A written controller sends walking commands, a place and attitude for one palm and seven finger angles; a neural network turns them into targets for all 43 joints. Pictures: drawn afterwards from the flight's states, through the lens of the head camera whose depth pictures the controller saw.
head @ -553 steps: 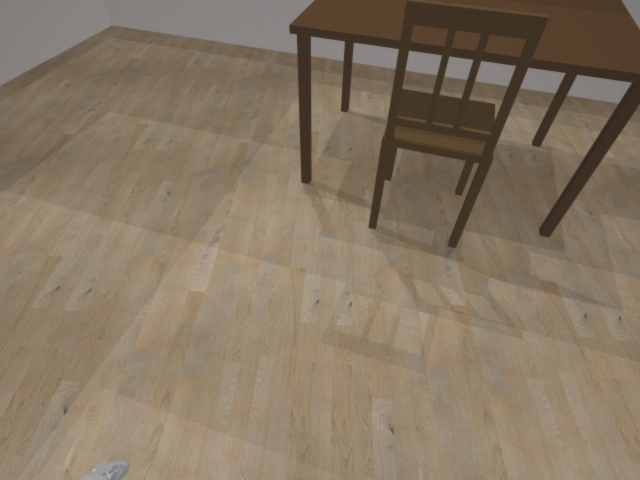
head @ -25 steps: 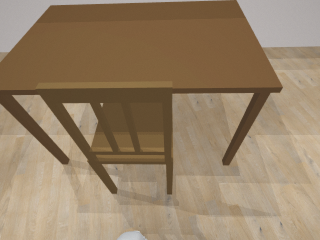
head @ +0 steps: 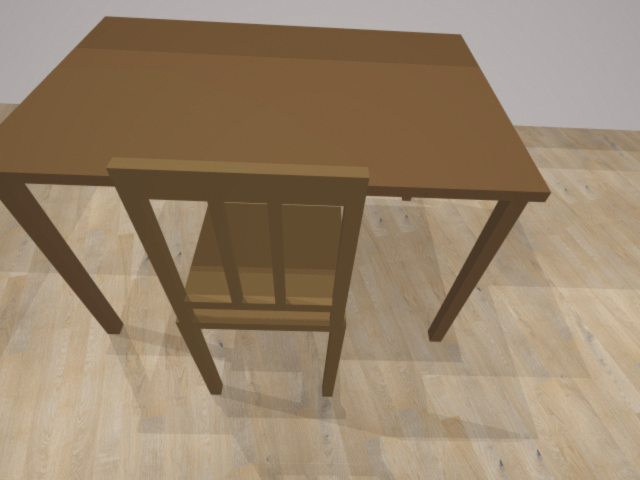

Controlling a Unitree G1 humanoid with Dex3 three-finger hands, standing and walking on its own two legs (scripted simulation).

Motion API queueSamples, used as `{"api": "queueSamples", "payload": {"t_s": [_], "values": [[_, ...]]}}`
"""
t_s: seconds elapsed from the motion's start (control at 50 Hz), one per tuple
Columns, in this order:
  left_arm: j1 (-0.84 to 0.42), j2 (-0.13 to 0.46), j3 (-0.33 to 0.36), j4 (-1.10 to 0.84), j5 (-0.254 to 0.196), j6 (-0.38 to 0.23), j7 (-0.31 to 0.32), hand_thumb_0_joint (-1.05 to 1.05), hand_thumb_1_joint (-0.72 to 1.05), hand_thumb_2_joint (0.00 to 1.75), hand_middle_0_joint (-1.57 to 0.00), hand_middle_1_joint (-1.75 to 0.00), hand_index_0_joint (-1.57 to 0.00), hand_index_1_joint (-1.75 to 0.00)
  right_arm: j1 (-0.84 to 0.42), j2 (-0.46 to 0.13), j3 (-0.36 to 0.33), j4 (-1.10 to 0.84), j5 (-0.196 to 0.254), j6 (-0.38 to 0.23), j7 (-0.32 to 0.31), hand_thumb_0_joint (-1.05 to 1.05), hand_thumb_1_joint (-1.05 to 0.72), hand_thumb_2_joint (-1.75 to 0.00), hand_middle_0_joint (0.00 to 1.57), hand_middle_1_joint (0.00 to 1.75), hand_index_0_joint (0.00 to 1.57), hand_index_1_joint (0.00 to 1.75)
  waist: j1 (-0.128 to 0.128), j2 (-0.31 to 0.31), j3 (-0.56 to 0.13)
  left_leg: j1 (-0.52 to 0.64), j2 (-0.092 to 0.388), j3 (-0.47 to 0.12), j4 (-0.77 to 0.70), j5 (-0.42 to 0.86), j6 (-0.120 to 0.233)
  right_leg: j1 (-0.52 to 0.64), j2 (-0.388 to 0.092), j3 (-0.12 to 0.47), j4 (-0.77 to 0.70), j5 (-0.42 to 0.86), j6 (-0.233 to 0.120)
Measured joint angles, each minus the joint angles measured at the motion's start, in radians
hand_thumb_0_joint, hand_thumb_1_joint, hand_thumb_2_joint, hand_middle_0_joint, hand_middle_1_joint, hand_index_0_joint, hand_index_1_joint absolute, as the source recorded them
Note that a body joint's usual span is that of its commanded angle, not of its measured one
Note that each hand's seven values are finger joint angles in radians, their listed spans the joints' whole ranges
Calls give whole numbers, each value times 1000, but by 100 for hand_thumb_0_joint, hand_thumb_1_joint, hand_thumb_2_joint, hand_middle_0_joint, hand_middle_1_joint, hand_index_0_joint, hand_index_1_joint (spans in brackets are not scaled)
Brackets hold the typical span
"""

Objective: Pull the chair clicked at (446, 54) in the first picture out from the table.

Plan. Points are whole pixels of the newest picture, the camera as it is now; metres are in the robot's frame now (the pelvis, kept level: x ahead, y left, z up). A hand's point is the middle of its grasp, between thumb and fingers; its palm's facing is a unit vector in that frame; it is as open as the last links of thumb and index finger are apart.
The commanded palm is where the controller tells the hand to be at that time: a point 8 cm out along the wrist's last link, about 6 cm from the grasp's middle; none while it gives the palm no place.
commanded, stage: come to a stop and stand still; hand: left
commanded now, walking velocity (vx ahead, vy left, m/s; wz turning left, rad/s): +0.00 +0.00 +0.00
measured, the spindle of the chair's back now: (228, 255) +0.48 +0.20 -0.08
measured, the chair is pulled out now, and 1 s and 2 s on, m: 0.00 0.00 0.00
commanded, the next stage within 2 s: look again from close up in 1.32 s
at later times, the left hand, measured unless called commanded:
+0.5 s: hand out of the picture -0.03 +0.11 -0.18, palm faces +0.04 -0.99 -0.16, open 7.4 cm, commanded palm none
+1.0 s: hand out of the picture -0.01 +0.11 -0.18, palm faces +0.07 -0.98 -0.18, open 7.4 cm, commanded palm none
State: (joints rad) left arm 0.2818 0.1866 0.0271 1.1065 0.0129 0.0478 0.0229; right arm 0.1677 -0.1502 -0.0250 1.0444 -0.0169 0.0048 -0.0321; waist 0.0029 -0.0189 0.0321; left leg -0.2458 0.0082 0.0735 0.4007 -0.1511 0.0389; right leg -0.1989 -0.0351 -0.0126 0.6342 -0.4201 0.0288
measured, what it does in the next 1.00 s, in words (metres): steps on the spot: right foot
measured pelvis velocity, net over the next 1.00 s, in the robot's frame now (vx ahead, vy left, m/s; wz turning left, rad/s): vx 0.02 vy -0.05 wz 0.01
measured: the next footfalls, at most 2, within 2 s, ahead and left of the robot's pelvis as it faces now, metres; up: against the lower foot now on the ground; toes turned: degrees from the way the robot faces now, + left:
right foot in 0.06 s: -0.02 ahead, -0.14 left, +0.00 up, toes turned -2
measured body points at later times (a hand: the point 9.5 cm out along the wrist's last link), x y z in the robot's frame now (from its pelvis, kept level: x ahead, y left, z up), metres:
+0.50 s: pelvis -0.01 -0.05 +0.00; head +0.00 -0.05 +0.45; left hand -0.03 +0.16 -0.16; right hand -0.08 -0.25 -0.17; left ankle +0.04 +0.10 -0.74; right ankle -0.06 -0.14 -0.74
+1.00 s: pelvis +0.02 -0.05 +0.00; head +0.03 -0.06 +0.45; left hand -0.01 +0.16 -0.16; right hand +0.04 -0.27 -0.17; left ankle +0.04 +0.10 -0.74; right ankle -0.06 -0.14 -0.74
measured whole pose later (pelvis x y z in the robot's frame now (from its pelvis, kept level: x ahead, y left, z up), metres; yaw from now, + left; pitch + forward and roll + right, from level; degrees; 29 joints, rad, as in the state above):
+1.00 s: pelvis +0.02 -0.05 +0.00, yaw +1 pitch -2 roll +1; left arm 0.33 0.11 0.00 1.15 0.01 -0.01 0.05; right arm 0.24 -0.16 -0.01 1.14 -0.01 0.00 -0.04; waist 0.01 0.00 0.04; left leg -0.20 0.05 0.04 0.42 -0.19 -0.04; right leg -0.03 0.01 -0.04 0.40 -0.35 -0.03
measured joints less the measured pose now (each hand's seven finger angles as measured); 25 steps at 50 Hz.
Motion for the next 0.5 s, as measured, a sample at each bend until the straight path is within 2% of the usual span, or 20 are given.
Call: {"api": "queueSamples", "payload": {"t_s": [0.06,0.1,0.16,0.3,0.5], "values": [[7,-6,-9,10,-1,-24,5,1,91,90,-20,-30,-19,-30,24,-4,-5,24,9,3,3,0,-91,-90,20,30,20,30,-1,-10,-2,-26,-10,11,36,-7,-16,78,-15,5,-194,108,-13],[1,-28,-20,29,-3,-32,8,1,91,90,-20,-29,-19,-30,40,-18,-8,48,12,8,4,0,-91,-90,20,30,20,30,-10,24,8,-18,6,-1,37,-4,-26,91,2,-6,-202,112,-14],[9,-50,-31,41,-6,-43,6,1,91,90,-20,-29,-19,-30,75,-25,-3,79,10,13,8,0,-91,-90,20,30,20,30,-22,43,5,2,15,-10,12,14,-37,104,14,-13,-209,120,-20],[8,-79,-34,45,-10,-42,8,1,91,90,-20,-30,-20,-30,157,-4,10,127,6,16,8,0,-91,-90,20,30,20,30,-34,41,6,12,31,-21,3,23,-56,108,31,-21,-201,117,-40],[19,-91,-28,43,-14,-49,15,1,91,90,-20,-30,-20,-30,199,37,19,149,7,8,0,1,-91,-90,20,30,20,30,-31,31,17,7,43,-33,13,10,-72,109,44,-31,-197,104,-56]]}}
